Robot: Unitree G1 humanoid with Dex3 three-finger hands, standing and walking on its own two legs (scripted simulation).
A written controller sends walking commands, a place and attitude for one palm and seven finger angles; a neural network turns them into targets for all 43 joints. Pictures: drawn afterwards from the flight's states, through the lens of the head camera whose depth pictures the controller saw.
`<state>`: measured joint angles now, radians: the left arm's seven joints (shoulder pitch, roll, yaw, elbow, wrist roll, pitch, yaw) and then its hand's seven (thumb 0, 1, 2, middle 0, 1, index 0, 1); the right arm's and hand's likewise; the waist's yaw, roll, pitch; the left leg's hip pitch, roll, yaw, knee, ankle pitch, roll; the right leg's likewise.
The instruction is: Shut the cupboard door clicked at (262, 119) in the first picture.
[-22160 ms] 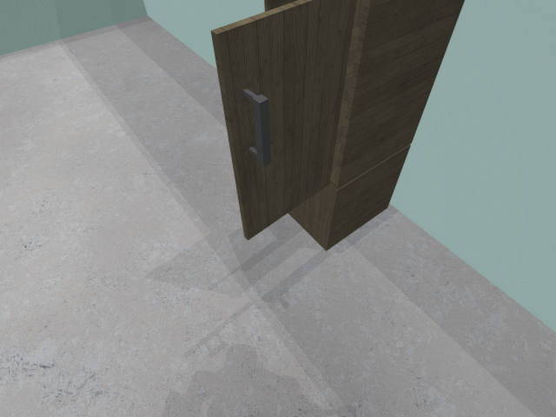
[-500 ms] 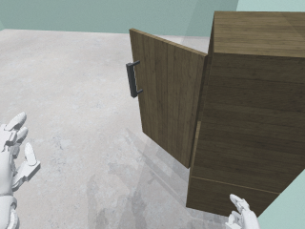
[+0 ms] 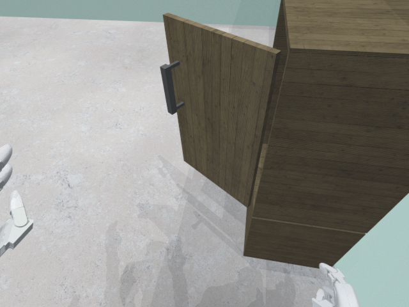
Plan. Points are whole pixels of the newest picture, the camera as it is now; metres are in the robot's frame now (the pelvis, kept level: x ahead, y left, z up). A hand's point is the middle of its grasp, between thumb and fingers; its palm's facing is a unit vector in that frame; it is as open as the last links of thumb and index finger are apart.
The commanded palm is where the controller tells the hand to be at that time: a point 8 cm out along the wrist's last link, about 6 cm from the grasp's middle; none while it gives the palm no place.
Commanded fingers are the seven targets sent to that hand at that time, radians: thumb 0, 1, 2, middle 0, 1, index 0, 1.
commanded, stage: step back with the hand held close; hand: left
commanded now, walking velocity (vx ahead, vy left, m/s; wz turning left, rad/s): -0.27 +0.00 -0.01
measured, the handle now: (174, 88) +0.71 +0.14 +0.05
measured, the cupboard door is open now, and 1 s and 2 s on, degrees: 57 57 57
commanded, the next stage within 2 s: stop stepping back and stand still in 1.18 s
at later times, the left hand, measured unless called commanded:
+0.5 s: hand out of the picture +0.14 +0.27 +0.17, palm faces +0.49 -0.75 -0.45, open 7.4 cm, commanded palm +0.08 +0.30 +0.18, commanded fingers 0.00 0.90 0.90 -0.20 -0.30 -0.20 -0.30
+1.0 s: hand out of the picture +0.07 +0.29 +0.18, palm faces +0.55 -0.70 -0.45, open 7.4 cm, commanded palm +0.02 +0.31 +0.18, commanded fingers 0.00 0.90 0.90 -0.20 -0.30 -0.20 -0.30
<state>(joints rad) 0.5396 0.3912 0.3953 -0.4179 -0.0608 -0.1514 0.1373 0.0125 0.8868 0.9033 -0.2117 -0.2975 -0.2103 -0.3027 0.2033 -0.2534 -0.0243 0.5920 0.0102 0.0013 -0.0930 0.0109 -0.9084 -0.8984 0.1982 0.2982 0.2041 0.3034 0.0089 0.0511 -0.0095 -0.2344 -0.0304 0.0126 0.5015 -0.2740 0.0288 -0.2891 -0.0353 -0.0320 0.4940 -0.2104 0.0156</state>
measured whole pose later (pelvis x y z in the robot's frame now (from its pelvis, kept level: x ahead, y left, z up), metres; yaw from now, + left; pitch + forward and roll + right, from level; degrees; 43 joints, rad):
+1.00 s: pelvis -0.11 +0.00 -0.01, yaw +3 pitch +4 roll -4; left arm 0.55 0.43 0.51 -0.53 -0.03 -0.26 0.17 0.01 0.89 0.90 -0.21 -0.30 -0.21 -0.30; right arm 0.22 -0.17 0.00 0.63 -0.02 -0.10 -0.08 0.01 -0.91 -0.90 0.20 0.30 0.21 0.30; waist 0.02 0.00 -0.06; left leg -0.51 0.04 -0.03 0.61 -0.18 0.02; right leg -0.28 0.07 0.02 0.64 -0.33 0.01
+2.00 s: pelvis -0.26 +0.03 -0.01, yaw +1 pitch -1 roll +0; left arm 0.52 0.42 0.44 -0.47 -0.04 -0.17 0.18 0.01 0.89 0.90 -0.21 -0.30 -0.21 -0.30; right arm 0.26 -0.18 0.03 0.65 -0.01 -0.11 -0.07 0.01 -0.91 -0.90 0.20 0.30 0.20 0.30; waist -0.03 -0.04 -0.02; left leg -0.31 0.01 0.07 0.55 -0.24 0.02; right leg -0.24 0.02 -0.02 0.59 -0.37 -0.01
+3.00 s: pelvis -0.27 +0.02 +0.01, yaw +2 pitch -2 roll +0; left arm 0.31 0.14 0.00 1.14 0.01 0.00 0.03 0.00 0.91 0.90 -0.20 -0.29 -0.20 -0.30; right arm 0.31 -0.14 0.01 1.12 -0.02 0.01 -0.02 0.00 -0.91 -0.90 0.20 0.30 0.20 0.30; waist 0.00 0.01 0.01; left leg -0.21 0.01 0.06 0.41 -0.16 0.02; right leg -0.14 0.02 -0.04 0.41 -0.24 -0.03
